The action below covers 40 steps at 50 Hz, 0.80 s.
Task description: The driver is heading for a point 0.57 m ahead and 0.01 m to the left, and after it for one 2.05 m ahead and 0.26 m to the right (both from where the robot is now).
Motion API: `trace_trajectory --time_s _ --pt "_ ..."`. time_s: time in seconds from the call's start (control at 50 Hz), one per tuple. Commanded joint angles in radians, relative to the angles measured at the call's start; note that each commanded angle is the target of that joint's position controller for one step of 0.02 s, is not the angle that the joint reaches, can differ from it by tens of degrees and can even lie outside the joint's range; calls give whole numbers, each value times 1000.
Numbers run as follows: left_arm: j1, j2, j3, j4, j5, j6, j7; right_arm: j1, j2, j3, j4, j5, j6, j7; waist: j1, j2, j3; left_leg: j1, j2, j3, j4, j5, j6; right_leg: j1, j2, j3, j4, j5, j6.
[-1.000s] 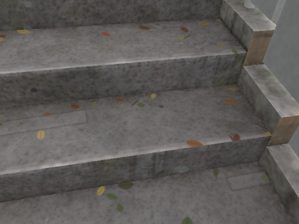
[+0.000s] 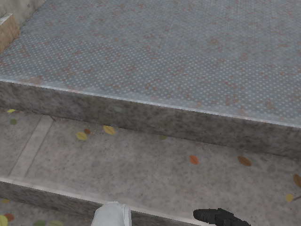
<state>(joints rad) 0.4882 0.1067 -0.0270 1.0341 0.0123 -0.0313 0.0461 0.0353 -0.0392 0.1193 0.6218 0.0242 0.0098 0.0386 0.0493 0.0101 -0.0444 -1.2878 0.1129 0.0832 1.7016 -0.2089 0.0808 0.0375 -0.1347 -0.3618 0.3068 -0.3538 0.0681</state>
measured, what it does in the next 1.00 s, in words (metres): climbs: left foot 0.17 m higher, then right foot 0.17 m higher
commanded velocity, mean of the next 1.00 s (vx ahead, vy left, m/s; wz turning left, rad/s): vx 0.50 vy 0.00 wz -0.02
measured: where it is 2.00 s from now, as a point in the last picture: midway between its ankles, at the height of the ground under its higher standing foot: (160, 82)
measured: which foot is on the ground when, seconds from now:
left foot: up 0.00-0.04, down 0.06-0.66, up 0.68-1.00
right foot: down 0.00-0.10, up 0.12-0.62, down 0.64-1.00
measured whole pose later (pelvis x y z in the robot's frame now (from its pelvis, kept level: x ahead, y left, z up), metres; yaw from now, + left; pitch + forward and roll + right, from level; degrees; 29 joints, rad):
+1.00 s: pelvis +0.63 +0.08 +0.34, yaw -5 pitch +6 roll +3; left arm 0.53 0.03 -0.06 1.02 0.01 -0.01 -0.02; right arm -0.02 -0.03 0.13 0.60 -0.03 -0.14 0.04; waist 0.04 0.02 -0.08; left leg -1.36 0.09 0.04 1.95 -0.12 0.05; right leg -0.25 0.11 0.13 0.53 -0.36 -0.12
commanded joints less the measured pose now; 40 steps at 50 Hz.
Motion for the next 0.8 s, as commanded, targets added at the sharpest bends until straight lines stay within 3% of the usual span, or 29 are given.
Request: trace_trajectory --time_s 0.02,0.04,0.06,0.08,0.1,0.12,0.14,0.16,0.18,0.22,0.24,0.3,0.36,0.42,0.44,0.48,0.5,0.52,0.56,0.6,0.62,0.64,0.66,0.68,0.7,0.72,0.76,0.78,0.8 --pt "32 285 64 -23 -28 -13 22 -240 -93 -51 -179 -9 -32 27 -51 -136 90 455 -77 223 -351 -261 68 -152 -192 35 -206 1089 -215" --pt "78 314 61 -7 -20 -13 26 -166 -113 -71 -177 6 -40 29 -116 -215 8 582 -152 248 -356 -268 100 -60 -235 44 -70 1682 -227" --pt "2 368 72 -50 -15 -10 21 48 -205 -115 -127 11 -47 35 -227 -317 -117 701 -205 178 -520 -292 155 62 -219 61 151 1879 -210" --pt "-41 390 87 -110 -20 -15 21 229 -309 -164 -76 1 -34 41 -296 -314 -252 1012 -217 -59 -694 -218 200 -76 -182 127 408 1765 -189" --pt "-44 248 60 -198 -5 -41 -14 320 -453 -209 -43 -10 -19 21 -243 98 -349 1336 17 -711 -1060 -519 350 -533 21 187 821 1096 -101" --pt "-134 212 61 -200 13 -99 -65 322 -496 -223 -27 -32 -9 -21 -208 209 -491 1413 148 -1202 -1479 -696 332 -642 189 463 1234 262 -83" --pt "-168 201 88 -216 -15 -112 -97 360 -428 -195 33 -55 -20 -34 -161 143 -443 1358 176 -1140 -1526 -603 193 -726 164 591 1491 242 -100" --pt "-245 160 76 -270 -22 -107 -96 365 -320 -169 89 -45 -27 -20 -126 89 -291 1224 150 -1009 -1458 -571 130 -819 142 555 1635 266 -136" --pt "-377 106 54 -351 -3 -111 -82 316 -210 -140 122 -33 -45 6 -88 8 -85 1004 101 -796 -1356 -468 103 -942 113 507 1726 259 -174" --pt "-351 -31 -14 -395 16 -104 -82 298 -130 -118 206 -34 -62 23 4 -3 3 888 -13 -481 -1263 -228 37 -1039 66 491 1837 272 -238" --pt "-303 -22 -20 -398 15 -100 -87 292 -116 -115 208 -35 -63 29 29 -9 18 899 -34 -416 -1267 -149 44 -1109 67 469 1878 255 -248" --pt "-269 -6 -41 -398 -15 -73 -92 253 -133 -102 232 -48 -57 17 79 -17 55 822 -46 -264 -1277 -53 -12 -1229 42 421 1782 317 -197" --pt "-383 -94 -80 -405 -54 -58 -72 399 -135 -85 340 -70 -54 9 0 114 75 855 11 -281 -1310 -65 -25 -1477 139 446 2075 322 -185" --pt "-585 -70 -96 -469 -36 -66 -62 434 -153 -83 372 -44 -44 -12 -64 95 134 827 10 -223 -1392 -66 -69 -1528 183 395 1734 426 -158" --pt "-684 -80 -111 -497 -30 -62 -55 511 -168 -86 394 -34 -49 -38 -112 121 112 847 52 -261 -1519 -15 -20 -1521 175 292 1664 379 -136" --pt "-714 -83 -113 -522 -32 -64 -61 556 -185 -85 442 -38 -44 -80 -99 171 47 1050 81 -256 -1578 178 14 -1511 117 255 1579 292 -123" --pt "-700 -38 -96 -509 -38 -65 -70 553 -193 -89 456 -40 -51 -90 -95 140 20 1139 103 -221 -1617 254 26 -1471 95 227 1537 268 -133" --pt "-739 -36 -95 -520 -34 -68 -81 582 -202 -92 480 -27 -50 -97 -103 115 1 1241 123 -185 -1629 376 13 -1460 87 209 1473 234 -157" --pt "-670 -44 -93 -496 -23 -71 -111 506 -224 -88 467 -24 -34 -91 -29 70 -90 1273 83 -1 -1546 1118 -9 -1095 143 102 1211 149 -226" --pt "-611 47 -46 -464 -11 -63 -111 531 -313 -111 456 -32 -41 -88 23 218 -193 1342 142 -41 -1437 1791 57 -752 232 48 989 6 -231" --pt "-474 110 -18 -407 -18 -49 -107 466 -344 -115 453 -40 -39 -93 105 301 -216 1478 179 -45 -1288 2052 81 -705 251 109 865 -80 -239" --pt "-365 155 3 -363 -12 -36 -114 423 -360 -125 425 -50 -45 -94 151 294 -247 1504 162 -35 -1115 2037 83 -595 244 239 708 -116 -271" --pt "-181 231 31 -303 30 -19 -124 397 -360 -132 358 -88 -74 -87 189 101 -308 1204 113 -90 -846 1771 87 -258 149 597 620 -51 -339" --pt "-107 284 49 -260 60 12 -100 341 -194 -106 301 -78 -110 -32 120 -353 -329 794 -177 -137 -412 368 17 -16 -45 1124 154 -39 -497" --pt "-71 187 32 -205 76 15 -60 313 -187 -115 295 -78 -148 28 92 -317 -315 640 -239 -293 39 119 7 -25 -99 1391 -57 -74 -485" --pt "-94 82 6 -164 56 -2 -62 223 -148 -110 215 -53 -159 58 28 -147 -132 474 -205 -317 220 96 30 -167 -91 1292 -27 -152 -412" --pt "-172 -6 -12 -121 13 -28 -92 129 -123 -91 118 -65 -155 54 -83 91 58 341 -160 -245 316 95 71 -399 11 938 88 -20 -322" --pt "-175 -20 -17 -94 13 -25 -98 165 -79 -70 100 -72 -147 44 -114 66 51 278 -158 -230 472 64 84 -401 47 872 82 38 -294" --pt "-175 -22 -20 -88 20 -18 -104 205 -51 -54 90 -54 -146 40 -144 49 71 192 -143 -208 522 30 87 -395 63 776 78 99 -277"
